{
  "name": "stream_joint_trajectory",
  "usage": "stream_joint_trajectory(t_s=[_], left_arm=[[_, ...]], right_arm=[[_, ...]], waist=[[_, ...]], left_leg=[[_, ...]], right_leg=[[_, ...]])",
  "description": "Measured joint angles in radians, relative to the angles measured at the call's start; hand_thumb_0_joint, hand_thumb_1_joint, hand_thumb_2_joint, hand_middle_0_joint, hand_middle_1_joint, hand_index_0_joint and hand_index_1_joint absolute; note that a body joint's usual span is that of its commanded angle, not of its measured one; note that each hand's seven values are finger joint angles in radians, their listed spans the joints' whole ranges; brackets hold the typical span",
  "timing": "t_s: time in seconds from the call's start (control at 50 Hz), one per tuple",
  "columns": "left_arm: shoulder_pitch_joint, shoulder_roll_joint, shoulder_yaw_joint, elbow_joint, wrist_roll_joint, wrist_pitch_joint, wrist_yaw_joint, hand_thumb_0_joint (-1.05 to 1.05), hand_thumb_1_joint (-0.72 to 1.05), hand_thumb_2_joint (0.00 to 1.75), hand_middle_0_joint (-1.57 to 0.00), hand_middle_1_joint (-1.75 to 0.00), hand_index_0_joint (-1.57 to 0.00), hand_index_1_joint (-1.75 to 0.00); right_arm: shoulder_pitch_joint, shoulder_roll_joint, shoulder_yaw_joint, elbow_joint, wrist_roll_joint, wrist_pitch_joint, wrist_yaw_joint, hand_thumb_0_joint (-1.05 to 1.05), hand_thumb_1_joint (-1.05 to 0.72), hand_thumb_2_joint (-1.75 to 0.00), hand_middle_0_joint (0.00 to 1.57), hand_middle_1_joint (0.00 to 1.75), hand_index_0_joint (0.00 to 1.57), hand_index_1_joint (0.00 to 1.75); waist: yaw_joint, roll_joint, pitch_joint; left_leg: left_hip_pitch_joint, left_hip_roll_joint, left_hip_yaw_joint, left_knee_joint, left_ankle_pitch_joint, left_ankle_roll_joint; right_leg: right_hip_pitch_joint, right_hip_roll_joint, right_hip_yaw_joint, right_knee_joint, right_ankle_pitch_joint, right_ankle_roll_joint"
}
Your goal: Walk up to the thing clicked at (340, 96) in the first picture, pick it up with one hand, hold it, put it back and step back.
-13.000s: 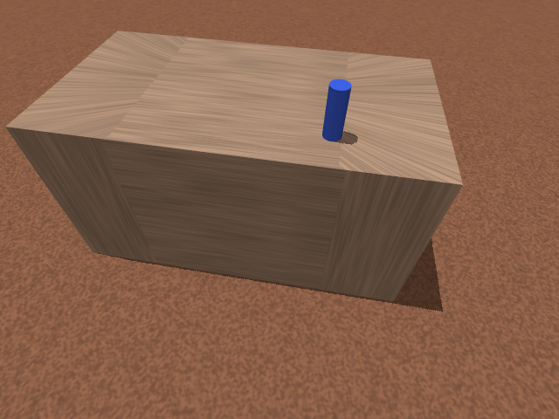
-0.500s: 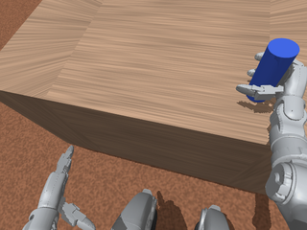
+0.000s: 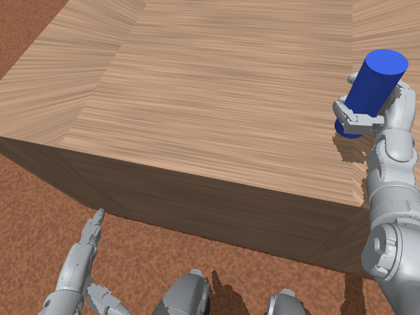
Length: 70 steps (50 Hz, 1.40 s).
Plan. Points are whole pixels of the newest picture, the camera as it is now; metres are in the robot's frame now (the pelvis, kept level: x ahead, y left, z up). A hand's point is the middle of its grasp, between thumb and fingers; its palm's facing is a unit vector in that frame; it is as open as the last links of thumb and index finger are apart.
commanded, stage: settle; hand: right
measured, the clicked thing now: (365, 99) +0.52 -0.17 +0.08
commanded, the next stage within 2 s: lift in 0.52 s
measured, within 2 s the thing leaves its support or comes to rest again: neither
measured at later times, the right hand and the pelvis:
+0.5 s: hand (363, 89) +0.52 -0.16 +0.10, palm faces +0.09 +1.00 -0.01, open 7.9 cm; pelvis +0.00 +0.00 +0.02, yaw +0 degrees
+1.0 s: hand (371, 82) +0.50 -0.15 +0.14, palm faces +0.08 +1.00 -0.01, open 7.9 cm; pelvis +0.01 +0.00 +0.04, yaw +0 degrees
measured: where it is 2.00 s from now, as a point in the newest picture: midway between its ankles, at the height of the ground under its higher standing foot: outside the picture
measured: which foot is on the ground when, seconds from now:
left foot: down 0.00-1.00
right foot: down 0.00-1.00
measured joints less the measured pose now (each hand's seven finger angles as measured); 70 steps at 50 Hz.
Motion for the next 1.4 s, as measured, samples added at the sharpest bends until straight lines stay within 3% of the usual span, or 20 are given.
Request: stream_joint_trajectory(t_s=[0.22,0.46,0.82,1.04,1.26,1.4], left_arm=[[-0.001,0.013,0.022,0.044,-0.010,0.003,0.011,-0.01,-0.52,0.05,-0.05,-0.05,-0.06,-0.04],[-0.019,-0.004,-0.001,0.087,-0.014,-0.014,0.018,-0.01,-0.53,0.05,-0.05,-0.05,-0.05,-0.05],[-0.025,0.002,0.007,0.143,-0.029,-0.017,0.026,-0.01,-0.52,0.05,-0.05,-0.05,-0.05,-0.04],[-0.014,-0.010,0.015,0.205,-0.045,-0.013,0.037,-0.01,-0.52,0.05,-0.05,-0.05,-0.05,-0.04],[-0.027,-0.019,0.024,0.303,-0.070,0.003,0.067,-0.01,-0.52,0.05,-0.05,-0.05,-0.05,-0.04],[-0.048,-0.014,0.031,0.356,-0.082,0.006,0.082,-0.01,-0.52,0.05,-0.05,-0.04,-0.05,-0.04]], right_arm=[[-0.029,-0.002,0.008,-0.004,0.013,0.031,0.009,-0.02,0.17,-1.15,0.87,1.05,0.87,1.05],[-0.034,0.005,0.018,-0.005,0.018,0.047,0.008,-0.02,0.17,-1.15,0.87,1.05,0.87,1.05],[-0.014,0.029,0.039,-0.036,0.041,0.082,0.020,-0.02,0.17,-1.15,0.87,1.06,0.87,1.06],[0.114,0.092,0.091,-0.213,0.073,0.129,0.016,-0.02,0.17,-1.15,0.87,1.06,0.87,1.06],[0.273,0.157,0.160,-0.435,0.120,0.231,0.010,-0.02,0.17,-1.15,0.87,1.05,0.87,1.05],[0.357,0.175,0.189,-0.556,0.149,0.293,0.024,-0.02,0.17,-1.15,0.87,1.05,0.87,1.05]], waist=[[-0.015,-0.004,0.019],[-0.023,0.000,0.022],[-0.044,-0.003,0.026],[-0.095,-0.003,0.029],[-0.159,-0.012,0.038],[-0.183,-0.014,0.058]], left_leg=[[0.038,0.004,-0.010,-0.039,0.019,-0.002],[0.082,0.003,-0.012,-0.081,0.034,-0.001],[0.161,0.005,-0.020,-0.148,0.053,0.000],[0.268,0.010,-0.023,-0.218,0.068,0.001],[0.434,0.022,-0.023,-0.317,0.091,0.000],[0.515,0.028,-0.021,-0.367,0.109,0.002]], right_leg=[[0.045,0.005,-0.012,-0.047,0.021,-0.002],[0.091,0.007,-0.015,-0.091,0.037,0.000],[0.178,0.011,-0.028,-0.169,0.059,0.002],[0.291,0.018,-0.034,-0.251,0.081,0.005],[0.463,0.035,-0.040,-0.368,0.115,0.006],[0.548,0.042,-0.040,-0.431,0.142,0.008]])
